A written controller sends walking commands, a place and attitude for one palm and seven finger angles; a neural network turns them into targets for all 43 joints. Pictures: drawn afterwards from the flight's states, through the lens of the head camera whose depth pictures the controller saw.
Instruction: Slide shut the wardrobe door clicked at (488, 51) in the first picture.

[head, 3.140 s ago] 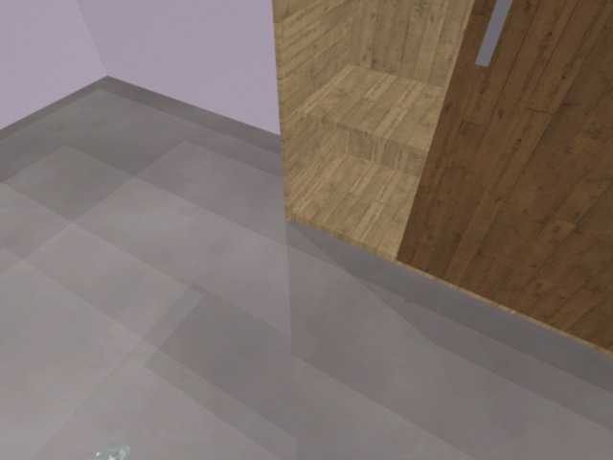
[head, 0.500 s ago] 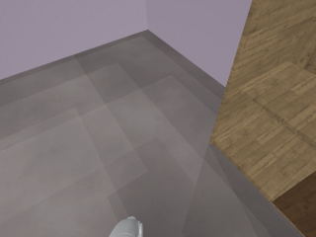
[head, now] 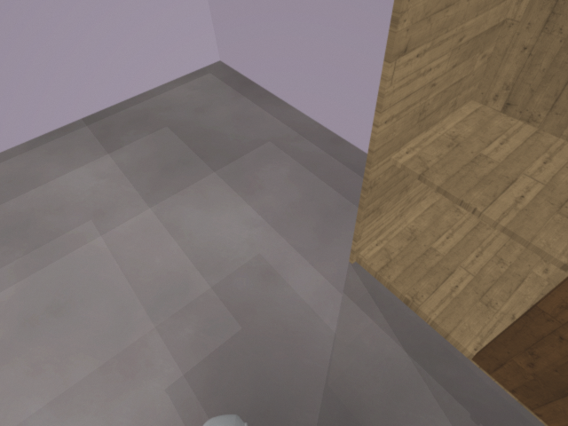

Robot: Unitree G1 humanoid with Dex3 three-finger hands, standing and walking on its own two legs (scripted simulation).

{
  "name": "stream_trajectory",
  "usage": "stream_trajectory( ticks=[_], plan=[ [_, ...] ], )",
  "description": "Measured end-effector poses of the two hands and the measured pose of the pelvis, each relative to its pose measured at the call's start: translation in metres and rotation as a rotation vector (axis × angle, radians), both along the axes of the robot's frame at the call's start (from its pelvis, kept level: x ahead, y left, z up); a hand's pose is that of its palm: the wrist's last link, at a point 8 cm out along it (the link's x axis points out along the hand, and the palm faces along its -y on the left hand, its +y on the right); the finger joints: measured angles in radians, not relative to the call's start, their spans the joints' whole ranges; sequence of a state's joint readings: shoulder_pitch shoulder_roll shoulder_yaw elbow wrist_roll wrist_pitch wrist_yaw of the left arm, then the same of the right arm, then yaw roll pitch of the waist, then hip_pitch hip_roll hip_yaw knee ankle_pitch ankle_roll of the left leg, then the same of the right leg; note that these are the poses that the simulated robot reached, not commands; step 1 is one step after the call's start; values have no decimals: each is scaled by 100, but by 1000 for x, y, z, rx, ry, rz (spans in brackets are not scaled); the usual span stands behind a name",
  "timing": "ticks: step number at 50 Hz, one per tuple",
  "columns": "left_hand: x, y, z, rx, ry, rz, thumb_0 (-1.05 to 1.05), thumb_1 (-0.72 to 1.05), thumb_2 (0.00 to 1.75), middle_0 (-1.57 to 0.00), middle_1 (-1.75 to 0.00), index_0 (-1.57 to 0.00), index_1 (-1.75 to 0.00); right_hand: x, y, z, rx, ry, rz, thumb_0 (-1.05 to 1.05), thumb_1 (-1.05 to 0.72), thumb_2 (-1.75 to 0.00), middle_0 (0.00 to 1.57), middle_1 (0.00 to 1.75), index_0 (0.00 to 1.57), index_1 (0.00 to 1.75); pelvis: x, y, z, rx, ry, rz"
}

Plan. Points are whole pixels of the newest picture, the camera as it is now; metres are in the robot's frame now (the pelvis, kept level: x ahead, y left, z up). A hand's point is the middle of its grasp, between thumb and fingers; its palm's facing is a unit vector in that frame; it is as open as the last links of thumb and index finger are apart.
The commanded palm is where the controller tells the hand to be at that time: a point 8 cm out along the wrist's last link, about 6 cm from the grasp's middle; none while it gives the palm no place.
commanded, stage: turn to face it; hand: right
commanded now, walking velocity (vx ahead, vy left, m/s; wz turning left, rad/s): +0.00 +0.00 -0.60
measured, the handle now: out of the picture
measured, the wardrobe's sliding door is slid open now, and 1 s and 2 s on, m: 0.50 0.50 0.50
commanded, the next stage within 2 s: take the last steps up to it in 1.22 s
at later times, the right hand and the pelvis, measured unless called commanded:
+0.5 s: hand out of the picture +0.04 -0.18 -0.12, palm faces +0.33 +0.90 -0.29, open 7.4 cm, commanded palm none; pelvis +0.01 +0.05 +0.02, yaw -19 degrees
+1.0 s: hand out of the picture -0.12 -0.20 -0.15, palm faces +0.60 +0.76 -0.26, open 7.4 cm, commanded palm none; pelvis -0.03 +0.01 +0.02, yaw -35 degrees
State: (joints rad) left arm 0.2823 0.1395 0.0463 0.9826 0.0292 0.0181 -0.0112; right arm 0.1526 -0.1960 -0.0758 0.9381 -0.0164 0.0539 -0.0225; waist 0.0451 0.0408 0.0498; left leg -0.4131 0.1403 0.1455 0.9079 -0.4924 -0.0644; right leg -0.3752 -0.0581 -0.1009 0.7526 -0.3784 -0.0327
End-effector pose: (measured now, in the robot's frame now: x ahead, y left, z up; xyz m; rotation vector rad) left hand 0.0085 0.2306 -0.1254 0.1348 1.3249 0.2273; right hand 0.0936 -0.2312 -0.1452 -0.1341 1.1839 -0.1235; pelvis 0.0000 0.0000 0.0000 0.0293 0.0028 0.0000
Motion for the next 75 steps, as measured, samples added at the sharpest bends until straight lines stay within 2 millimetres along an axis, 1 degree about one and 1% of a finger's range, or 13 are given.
stream_trajectory(
  ticks=[5,11,19,24,31,39,42,46,51,56,65,71,75],
  plan=[
    [29,4,18,34,-25,-77,1,91,89,-20,-30,-20,-30,-22,-33,17,-52,41,-82,0,-92,-90,20,30,20,30,4,-3,15,-8,13,-50],
    [65,18,25,42,-45,-173,1,90,89,-20,-30,-20,-30,-38,-43,38,-98,27,-162,1,-92,-90,20,30,19,30,8,2,24,-11,17,-126],
    [115,47,7,12,-91,-281,1,90,89,-20,-30,-20,-30,-46,-15,50,-141,-57,-229,1,-91,-90,20,30,19,30,9,33,15,-36,12,-236],
    [149,53,8,-4,-114,-363,1,90,89,-20,-30,-20,-30,-75,10,58,-142,-58,-291,0,-91,-90,20,30,20,30,6,45,19,-43,-8,-315],
    [178,31,18,-22,-122,-491,1,91,90,-19,-30,-19,-30,-124,29,54,-107,-4,-397,0,-91,-90,20,30,20,30,0,49,24,-64,-13,-417],
    [202,-34,24,-8,-171,-673,1,91,90,-20,-30,-19,-30,-207,20,23,-52,94,-557,0,-91,-90,20,30,20,30,-17,28,12,-37,-2,-527],
    [202,-56,26,-2,-206,-723,1,91,90,-20,-30,-20,-30,-236,10,11,-42,145,-608,0,-91,-90,20,30,20,30,-25,20,7,-37,-4,-550],
    [188,-68,34,4,-191,-746,1,90,89,-20,-30,-20,-30,-251,2,19,-41,165,-650,1,-91,-90,20,30,20,30,-30,15,16,-23,-5,-581],
    [170,-71,33,-10,-146,-751,1,90,89,-20,-30,-20,-30,-249,-3,32,-55,123,-669,1,-91,-90,20,30,20,30,-33,13,25,-19,-6,-614],
    [154,-61,24,-29,-95,-739,1,90,89,-20,-30,-20,-30,-233,0,39,-71,78,-676,1,-91,-90,20,30,19,30,-31,18,26,-28,-7,-645],
    [144,-21,-6,-65,4,-721,1,90,89,-20,-30,-20,-30,-200,36,49,-114,-15,-677,0,-91,-90,20,30,20,30,-22,46,18,-53,-11,-701],
    [147,-8,0,-52,39,-754,1,91,89,-20,-30,-20,-30,-215,68,54,-83,-6,-735,0,-91,-90,20,30,20,30,-21,54,26,-59,-19,-744],
    [150,-10,6,-37,49,-794,1,91,90,-20,-30,-19,-30,-240,83,52,-67,20,-795,0,-93,-90,20,30,20,30,-21,52,30,-56,-17,-768]
  ],
)
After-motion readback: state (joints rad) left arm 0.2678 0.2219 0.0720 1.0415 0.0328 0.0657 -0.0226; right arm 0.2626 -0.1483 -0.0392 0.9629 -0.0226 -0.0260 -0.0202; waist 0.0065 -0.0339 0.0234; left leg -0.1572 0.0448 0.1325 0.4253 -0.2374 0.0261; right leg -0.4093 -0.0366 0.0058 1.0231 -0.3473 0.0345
